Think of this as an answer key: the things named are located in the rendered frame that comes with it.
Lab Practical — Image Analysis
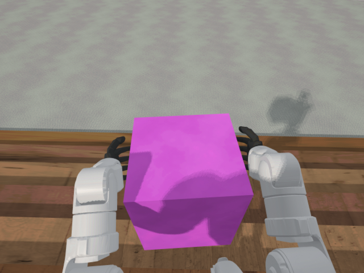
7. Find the robot right hand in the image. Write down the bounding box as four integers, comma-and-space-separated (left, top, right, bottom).
236, 126, 263, 170

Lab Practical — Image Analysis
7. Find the robot right thigh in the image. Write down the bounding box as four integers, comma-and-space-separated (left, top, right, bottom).
210, 260, 243, 273

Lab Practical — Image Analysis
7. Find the robot left forearm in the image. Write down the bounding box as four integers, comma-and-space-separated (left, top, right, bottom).
62, 158, 124, 273

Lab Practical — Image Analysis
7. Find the robot right shin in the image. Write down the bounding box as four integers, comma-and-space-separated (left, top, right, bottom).
217, 257, 228, 262

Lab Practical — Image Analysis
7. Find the carton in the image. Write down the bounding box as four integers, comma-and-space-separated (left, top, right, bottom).
123, 113, 254, 250

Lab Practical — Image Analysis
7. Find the robot left hand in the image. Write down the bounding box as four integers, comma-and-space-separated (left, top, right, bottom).
104, 136, 130, 180

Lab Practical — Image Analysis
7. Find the robot right upper arm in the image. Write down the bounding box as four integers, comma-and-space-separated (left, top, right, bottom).
266, 246, 335, 273

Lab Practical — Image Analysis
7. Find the robot right forearm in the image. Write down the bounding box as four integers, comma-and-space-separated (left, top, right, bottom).
248, 146, 336, 273

